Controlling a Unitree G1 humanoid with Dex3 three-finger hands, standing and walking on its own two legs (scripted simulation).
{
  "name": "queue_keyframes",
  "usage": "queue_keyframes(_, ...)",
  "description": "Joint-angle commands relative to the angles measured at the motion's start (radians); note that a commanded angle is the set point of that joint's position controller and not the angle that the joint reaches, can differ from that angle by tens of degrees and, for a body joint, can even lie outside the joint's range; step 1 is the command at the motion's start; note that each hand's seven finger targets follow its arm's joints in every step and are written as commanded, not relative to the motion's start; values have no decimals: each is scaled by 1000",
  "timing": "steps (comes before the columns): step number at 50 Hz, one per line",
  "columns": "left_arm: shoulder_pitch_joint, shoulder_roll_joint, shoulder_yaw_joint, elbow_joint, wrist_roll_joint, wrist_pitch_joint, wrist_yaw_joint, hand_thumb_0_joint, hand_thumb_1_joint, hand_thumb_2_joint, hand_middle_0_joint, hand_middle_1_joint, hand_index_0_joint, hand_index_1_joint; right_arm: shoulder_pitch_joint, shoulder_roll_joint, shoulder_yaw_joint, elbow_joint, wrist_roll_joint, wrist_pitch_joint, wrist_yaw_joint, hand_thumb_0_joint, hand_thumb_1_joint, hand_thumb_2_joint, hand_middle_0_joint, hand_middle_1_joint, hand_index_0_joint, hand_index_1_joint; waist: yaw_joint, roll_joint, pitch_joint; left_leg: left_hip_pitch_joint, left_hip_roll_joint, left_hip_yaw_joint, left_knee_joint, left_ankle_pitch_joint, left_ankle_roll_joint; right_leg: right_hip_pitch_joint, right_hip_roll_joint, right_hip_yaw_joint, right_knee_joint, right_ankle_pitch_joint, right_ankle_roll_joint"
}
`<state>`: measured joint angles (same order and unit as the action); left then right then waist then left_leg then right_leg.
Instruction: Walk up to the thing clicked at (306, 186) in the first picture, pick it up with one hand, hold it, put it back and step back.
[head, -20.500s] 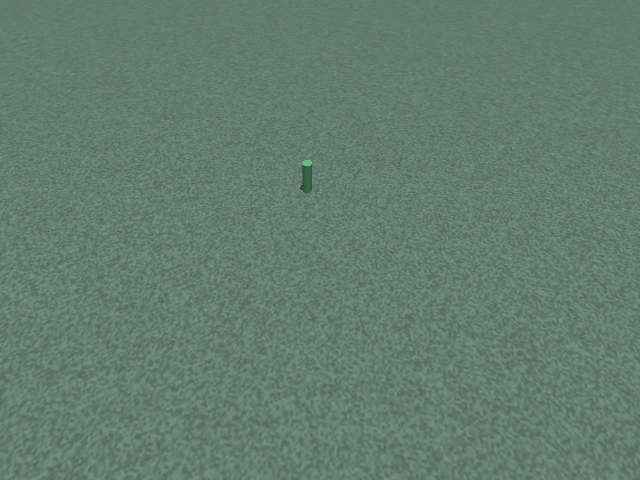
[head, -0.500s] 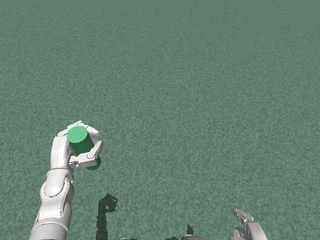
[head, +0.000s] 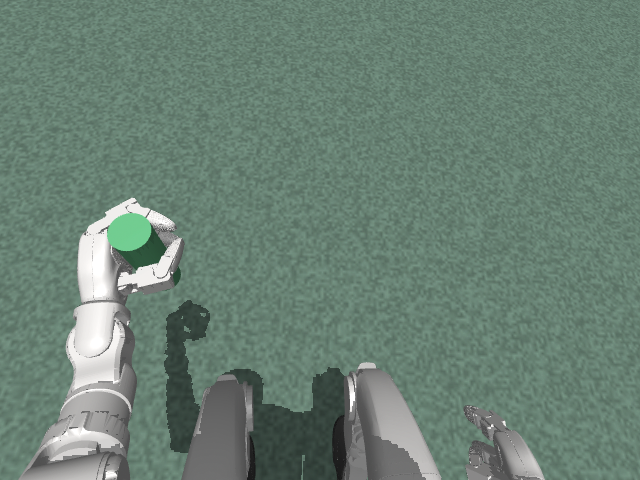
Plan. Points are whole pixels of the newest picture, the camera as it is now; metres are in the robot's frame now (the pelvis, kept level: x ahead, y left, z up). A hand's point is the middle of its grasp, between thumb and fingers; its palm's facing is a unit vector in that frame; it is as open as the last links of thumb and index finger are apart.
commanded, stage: crouch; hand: left
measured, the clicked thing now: (149, 257) +0.39 +0.19 -0.04
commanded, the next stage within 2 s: lower in 1.24 s
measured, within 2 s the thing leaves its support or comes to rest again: neither
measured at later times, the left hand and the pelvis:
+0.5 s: hand (186, 288) +0.42 +0.19 -0.24, palm faces +0.09 -1.00 -0.03, open 5.6 cm; pelvis -0.05 +0.00 -0.19, yaw -2 degrees
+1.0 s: hand (195, 294) +0.44 +0.19 -0.35, palm faces +0.08 -1.00 -0.01, open 5.6 cm; pelvis -0.06 +0.01 -0.27, yaw -6 degrees
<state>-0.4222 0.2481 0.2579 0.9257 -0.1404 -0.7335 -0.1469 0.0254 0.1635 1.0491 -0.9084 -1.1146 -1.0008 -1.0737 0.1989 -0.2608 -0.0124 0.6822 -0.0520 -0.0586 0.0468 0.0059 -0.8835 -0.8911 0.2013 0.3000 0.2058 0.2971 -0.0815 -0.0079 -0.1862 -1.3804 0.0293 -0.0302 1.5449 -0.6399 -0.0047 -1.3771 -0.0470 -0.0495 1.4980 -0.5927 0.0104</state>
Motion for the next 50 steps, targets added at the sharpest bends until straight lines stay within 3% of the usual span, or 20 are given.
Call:
queue_keyframes(1, -352, 174, 57, -197, -11, -111, 5, 0, 617, 1268, -1255, -1354, -1264, -1345, 60, -170, -56, -77, -3, -20, -4, 0, -887, -901, 200, 300, 200, 300, 4, 77, -572, 188, -36, -19, -67, 323, 17, 184, 37, 29, -41, 294, -46)
queue_keyframes(3, -388, 214, 89, -192, -5, -115, 4, 0, 641, 1279, -1252, -1358, -1263, -1348, 68, -174, -54, -64, -8, -15, 0, 0, -891, -902, 200, 300, 200, 300, -4, 89, -602, 121, -40, -14, -9, 326, 21, 157, 34, 42, 3, 306, -46)
queue_keyframes(6, -448, 211, 92, -143, 8, -119, 6, 0, 643, 1284, -1254, -1361, -1263, -1352, 74, -174, -51, -46, -17, -6, 7, 0, -895, -904, 200, 300, 200, 300, -29, 74, -624, 51, -38, -16, 69, 313, 25, 86, 34, 38, 70, 299, -45)
queue_keyframes(8, -484, 264, 135, -112, 12, -124, 8, 0, 613, 1282, -1249, -1358, -1258, -1351, 67, -179, -45, -38, -19, -2, 10, 0, -892, -903, 200, 300, 200, 300, -24, 95, -619, 20, -38, -21, 101, 285, 21, 8, 37, 24, 122, 256, -50)
queue_keyframes(12, -543, 245, 118, -17, 30, -134, -5, 0, 609, 1295, -1285, -1387, -1296, -1378, 66, -182, -35, -27, -34, -1, 20, 0, -893, -903, 200, 300, 200, 300, -57, 105, -597, -91, -39, -18, 184, 204, 18, -121, 39, 6, 211, 179, -53)
queue_keyframes(15, -570, 301, 160, 37, 42, -146, -9, 0, 609, 1283, -1294, -1385, -1308, -1372, 65, -187, -25, -21, -45, -3, 28, 0, -897, -902, 200, 300, 200, 300, -57, 100, -582, -191, -40, -3, 253, 152, 20, -158, 35, 10, 266, 139, -47)
queue_keyframes(18, -652, 330, 163, 35, 56, -155, -15, 0, 620, 1312, -1322, -1420, -1336, -1407, 68, -205, -27, -20, -52, 1, 33, 0, -893, -902, 200, 300, 200, 300, -75, 159, -585, -223, -42, 0, 282, 56, 17, -238, 36, -11, 316, 68, -49)
queue_keyframes(22, -694, 399, 202, 28, 64, -160, -10, 0, 601, 1300, -1307, -1408, -1320, -1397, 62, -213, -10, -16, -58, 5, 39, 0, -895, -903, 200, 300, 200, 300, -73, 171, -619, -279, -42, 8, 344, 40, 18, -261, 35, -23, 385, 57, -44)
queue_keyframes(24, -745, 404, 200, 33, 63, -155, -5, 0, 614, 1302, -1304, -1409, -1316, -1398, 64, -222, -7, -14, -60, 6, 40, 0, -892, -903, 200, 300, 200, 300, -95, 179, -629, -302, -41, 11, 384, 33, 21, -278, 33, -25, 412, 60, -41)
queue_keyframes(25, -748, 446, 229, 23, 65, -154, -2, 0, 629, 1304, -1297, -1398, -1306, -1390, 64, -228, -1, -12, -61, 8, 38, 0, -894, -904, 200, 300, 200, 300, -87, 181, -632, -310, -41, 11, 399, 37, 22, -283, 33, -25, 426, 63, -40)
queue_keyframes(26, -753, 430, 207, 32, 73, -151, -3, 0, 625, 1299, -1298, -1400, -1309, -1389, 67, -232, 1, -7, -66, 11, 38, 0, -895, -904, 200, 300, 200, 300, -100, 199, -635, -310, -40, 9, 411, 45, 20, -297, 33, -29, 439, 73, -41)
queue_keyframes(34, -716, 476, 241, 107, 88, -138, -5, 0, 615, 1288, -1284, -1387, -1299, -1374, 56, -268, 33, 3, -87, 33, 41, 0, -886, -901, 200, 300, 200, 300, -117, 218, -540, -390, -34, -19, 489, 32, 15, -403, 39, -69, 533, 64, -42)
queue_keyframes(35, -719, 470, 233, 107, 91, -135, -11, 0, 646, 1300, -1282, -1396, -1301, -1379, 65, -275, 38, 2, -91, 35, 44, 0, -889, -901, 200, 300, 200, 300, -133, 232, -540, -383, -32, -26, 500, 58, 13, -401, 38, -76, 546, 92, -42)
queue_keyframes(36, -718, 490, 249, 102, 91, -135, -10, 0, 642, 1289, -1290, -1391, -1309, -1372, 61, -282, 43, 3, -92, 37, 45, 0, -888, -900, 200, 300, 200, 300, -125, 239, -537, -374, -30, -37, 501, 68, 9, -425, 37, -81, 567, 99, -44)
queue_keyframes(38, -728, 474, 233, 115, 89, -132, -15, 0, 637, 1282, -1280, -1390, -1303, -1368, 61, -287, 49, 2, -98, 44, 47, 0, -888, -900, 200, 300, 200, 300, -147, 247, -511, -401, -30, -39, 520, 49, 10, -441, 40, -85, 571, 86, -43)
queue_keyframes(41, -700, 484, 240, 123, 92, -133, -10, 0, 691, 1287, -1276, -1378, -1301, -1355, 52, -294, 65, 0, -105, 47, 52, 0, -883, -898, 200, 300, 200, 300, -143, 239, -483, -420, -29, -48, 539, 59, 10, -449, 42, -95, 591, 99, -41)
queue_keyframes(46, -717, 517, 250, 84, 89, -145, -4, 0, 638, 1294, -1270, -1384, -1289, -1367, 44, -308, 81, -3, -119, 56, 58, 0, -884, -901, 200, 300, 200, 300, -153, 255, -491, -430, -24, -52, 586, 68, 9, -445, 50, -101, 614, 113, -39)
queue_keyframes(47, -749, 520, 237, 79, 90, -151, -1, 0, 638, 1285, -1267, -1382, -1290, -1360, 44, -309, 86, 1, -123, 57, 59, 0, -885, -900, 200, 300, 200, 300, -171, 257, -476, -461, -25, -52, 596, 45, 14, -437, 51, -99, 610, 100, -36)
queue_keyframes(49, -717, 526, 247, 93, 89, -155, 0, 0, 657, 1287, -1251, -1370, -1274, -1349, 47, -318, 97, 0, -130, 61, 60, 0, -884, -900, 200, 300, 200, 300, -174, 258, -469, -461, -25, -58, 606, 71, 11, -420, 51, -108, 621, 124, -34)
queue_keyframes(50, -721, 545, 252, 67, 91, -159, 2, 0, 659, 1274, -1253, -1360, -1274, -1340, 40, -322, 96, -1, -132, 63, 60, 0, -885, -900, 200, 300, 200, 300, -159, 269, -477, -447, -22, -61, 605, 69, 9, -440, 53, -109, 628, 120, -37)
